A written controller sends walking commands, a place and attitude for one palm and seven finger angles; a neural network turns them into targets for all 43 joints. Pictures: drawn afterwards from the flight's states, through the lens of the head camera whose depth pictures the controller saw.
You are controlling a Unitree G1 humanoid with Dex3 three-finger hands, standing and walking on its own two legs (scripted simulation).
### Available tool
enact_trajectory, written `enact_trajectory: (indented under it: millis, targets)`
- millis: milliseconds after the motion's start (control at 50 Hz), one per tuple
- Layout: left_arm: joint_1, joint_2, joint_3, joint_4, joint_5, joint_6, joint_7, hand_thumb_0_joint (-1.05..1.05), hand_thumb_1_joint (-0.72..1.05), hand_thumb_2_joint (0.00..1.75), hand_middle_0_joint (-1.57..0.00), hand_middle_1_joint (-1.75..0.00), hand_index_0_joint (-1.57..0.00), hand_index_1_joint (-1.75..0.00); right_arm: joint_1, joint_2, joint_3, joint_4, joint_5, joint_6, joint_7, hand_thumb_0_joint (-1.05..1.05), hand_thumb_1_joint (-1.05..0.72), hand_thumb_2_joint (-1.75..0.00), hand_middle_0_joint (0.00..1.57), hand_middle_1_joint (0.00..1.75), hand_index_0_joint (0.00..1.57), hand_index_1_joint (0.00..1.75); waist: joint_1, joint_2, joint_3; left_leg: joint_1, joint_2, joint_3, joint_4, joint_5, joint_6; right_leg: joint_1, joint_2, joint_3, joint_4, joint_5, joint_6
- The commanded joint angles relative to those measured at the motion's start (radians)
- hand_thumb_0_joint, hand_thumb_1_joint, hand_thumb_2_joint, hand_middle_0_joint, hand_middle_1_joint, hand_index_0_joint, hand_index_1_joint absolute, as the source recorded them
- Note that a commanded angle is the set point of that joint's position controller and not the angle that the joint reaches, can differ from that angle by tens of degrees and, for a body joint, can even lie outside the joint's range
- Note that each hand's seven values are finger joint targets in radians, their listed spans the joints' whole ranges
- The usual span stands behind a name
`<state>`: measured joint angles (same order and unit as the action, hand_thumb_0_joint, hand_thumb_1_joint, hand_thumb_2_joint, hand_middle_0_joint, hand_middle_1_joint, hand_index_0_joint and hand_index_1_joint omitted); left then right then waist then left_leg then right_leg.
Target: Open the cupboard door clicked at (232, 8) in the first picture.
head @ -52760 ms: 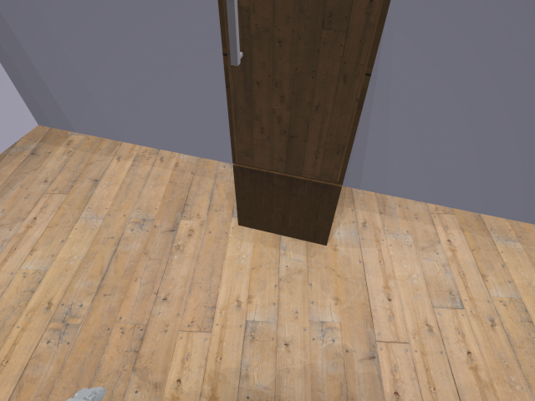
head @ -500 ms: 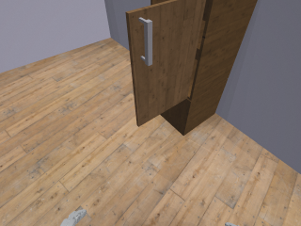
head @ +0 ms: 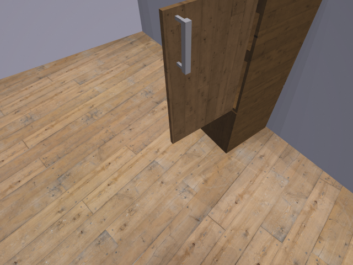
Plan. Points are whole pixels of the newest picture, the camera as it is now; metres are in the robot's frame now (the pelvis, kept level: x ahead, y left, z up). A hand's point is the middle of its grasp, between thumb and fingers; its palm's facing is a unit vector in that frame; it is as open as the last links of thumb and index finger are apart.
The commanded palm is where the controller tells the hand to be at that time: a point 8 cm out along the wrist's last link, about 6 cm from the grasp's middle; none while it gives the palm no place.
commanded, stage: let the arm hang, fingers relaxed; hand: left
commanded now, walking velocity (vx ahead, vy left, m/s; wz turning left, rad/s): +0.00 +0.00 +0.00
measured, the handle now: (182, 46) +0.67 +0.02 +0.14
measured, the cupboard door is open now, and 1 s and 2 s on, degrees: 90 90 90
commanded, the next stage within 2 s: look to check the result in 0.36 s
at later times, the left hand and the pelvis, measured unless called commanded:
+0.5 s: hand out of the picture +0.11 +0.24 -0.15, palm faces -0.03 -0.94 -0.35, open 7.4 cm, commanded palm none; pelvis +0.02 +0.00 +0.01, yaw -1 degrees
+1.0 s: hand out of the picture +0.11 +0.24 -0.15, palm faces -0.04 -0.94 -0.34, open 7.4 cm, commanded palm none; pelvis +0.03 -0.01 +0.01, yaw -1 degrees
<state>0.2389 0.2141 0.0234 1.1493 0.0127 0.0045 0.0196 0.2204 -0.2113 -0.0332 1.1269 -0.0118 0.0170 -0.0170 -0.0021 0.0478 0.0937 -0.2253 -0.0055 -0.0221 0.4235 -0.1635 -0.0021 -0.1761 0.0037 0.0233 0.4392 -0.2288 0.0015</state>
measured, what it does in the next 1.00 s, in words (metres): stands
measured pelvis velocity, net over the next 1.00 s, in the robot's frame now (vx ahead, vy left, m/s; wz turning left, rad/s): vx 0.03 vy -0.01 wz -0.02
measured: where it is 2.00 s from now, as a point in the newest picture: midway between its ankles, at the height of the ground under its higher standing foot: outside the picture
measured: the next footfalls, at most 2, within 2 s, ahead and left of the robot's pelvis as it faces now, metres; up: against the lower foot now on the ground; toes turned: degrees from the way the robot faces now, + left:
none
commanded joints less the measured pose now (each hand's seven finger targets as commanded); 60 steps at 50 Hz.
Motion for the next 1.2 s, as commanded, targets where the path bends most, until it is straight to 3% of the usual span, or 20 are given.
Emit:
enact_trajectory:
  millis: [0, 180, 320, 580, 1180]
  targets:
    - [-0.027, 0.174, 0.027, -0.051, -0.001, -0.023, 0.011, 0.00, 0.90, 0.90, -0.20, -0.30, -0.20, -0.30, 0.001, -0.144, -0.021, -0.038, -0.008, -0.015, -0.005, 0.00, -0.90, -0.90, 0.20, 0.30, 0.20, 0.30, -0.014, -0.037, -0.023, 0.051, 0.083, -0.073, -0.089, -0.028, 0.028, -0.073, -0.092, 0.086, -0.130, -0.055, -0.059]
    - [-0.112, 0.226, 0.038, -0.079, 0.001, -0.034, 0.005, 0.00, 0.90, 0.90, -0.20, -0.30, -0.20, -0.30, -0.084, -0.207, -0.025, -0.056, -0.010, -0.028, -0.001, 0.00, -0.90, -0.90, 0.20, 0.30, 0.20, 0.30, -0.009, -0.021, -0.062, 0.070, 0.098, -0.081, -0.103, 0.057, 0.024, -0.014, -0.098, 0.091, -0.129, 0.059, -0.053]
    - [-0.150, 0.264, 0.041, -0.093, 0.000, -0.042, 0.001, 0.00, 0.90, 0.90, -0.20, -0.30, -0.20, -0.30, -0.122, -0.252, -0.026, -0.068, -0.008, -0.032, 0.002, 0.00, -0.90, -0.90, 0.20, 0.30, 0.20, 0.30, -0.007, -0.045, -0.111, 0.106, 0.104, -0.081, -0.105, 0.107, 0.023, 0.026, -0.105, 0.091, -0.140, 0.125, -0.050]
    - [-0.177, 0.308, 0.030, -0.090, -0.003, -0.041, -0.001, 0.00, 0.90, 0.90, -0.20, -0.30, -0.20, -0.30, -0.147, -0.299, -0.021, -0.064, -0.005, -0.029, 0.005, 0.00, -0.90, -0.90, 0.20, 0.30, 0.20, 0.30, -0.014, -0.048, -0.124, 0.148, 0.114, -0.076, -0.124, 0.122, 0.018, 0.044, -0.110, 0.094, -0.160, 0.147, -0.044]
    - [-0.163, 0.316, 0.029, -0.088, -0.003, -0.046, 0.003, 0.00, 0.90, 0.90, -0.20, -0.30, -0.20, -0.30, -0.163, -0.307, -0.021, -0.069, -0.002, -0.035, 0.000, 0.00, -0.90, -0.90, 0.20, 0.30, 0.20, 0.30, -0.010, -0.049, -0.137, 0.196, 0.124, -0.062, -0.122, 0.216, 0.017, 0.076, -0.120, 0.090, -0.160, 0.278, -0.042]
